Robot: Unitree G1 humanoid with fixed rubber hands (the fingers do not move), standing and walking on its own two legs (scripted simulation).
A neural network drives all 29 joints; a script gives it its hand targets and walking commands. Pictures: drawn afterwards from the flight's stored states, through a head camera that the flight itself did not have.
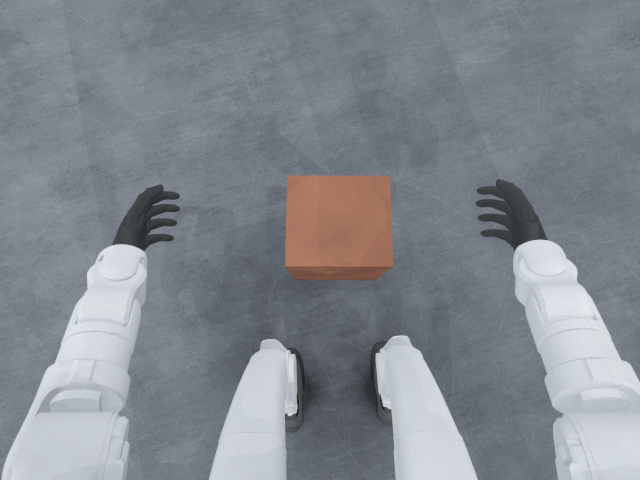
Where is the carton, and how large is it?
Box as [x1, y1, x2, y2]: [285, 176, 392, 279]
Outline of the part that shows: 287,176 285,266 295,279 376,279 392,266 389,176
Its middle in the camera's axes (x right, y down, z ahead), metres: +0.04 -0.01 +0.97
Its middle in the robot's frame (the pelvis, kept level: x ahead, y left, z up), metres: +0.48 -0.01 -0.55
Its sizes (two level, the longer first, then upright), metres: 0.224 0.199 0.286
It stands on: the floor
